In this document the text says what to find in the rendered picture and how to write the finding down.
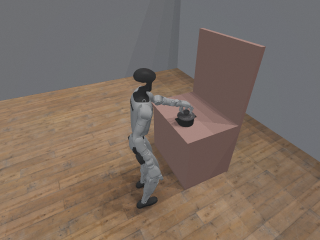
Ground lid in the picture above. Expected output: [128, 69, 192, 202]
[177, 110, 195, 121]

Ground right robot upper arm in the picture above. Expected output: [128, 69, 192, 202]
[132, 104, 152, 145]

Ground left robot upper arm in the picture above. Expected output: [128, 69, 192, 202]
[134, 86, 162, 106]

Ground robot right hand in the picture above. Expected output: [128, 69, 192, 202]
[148, 165, 164, 184]

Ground robot left hand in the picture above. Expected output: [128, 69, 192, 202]
[179, 100, 194, 114]

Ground robot right foot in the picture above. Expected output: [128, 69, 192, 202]
[136, 196, 158, 209]

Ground robot right forearm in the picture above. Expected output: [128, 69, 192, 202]
[134, 138, 155, 169]

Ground knob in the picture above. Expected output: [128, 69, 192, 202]
[183, 109, 190, 115]

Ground pot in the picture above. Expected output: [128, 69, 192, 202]
[175, 115, 197, 127]

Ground robot left forearm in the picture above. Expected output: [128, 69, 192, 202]
[162, 96, 183, 107]

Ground robot right shin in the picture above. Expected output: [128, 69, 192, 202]
[141, 178, 159, 204]

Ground table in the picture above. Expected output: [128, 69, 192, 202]
[151, 28, 266, 190]

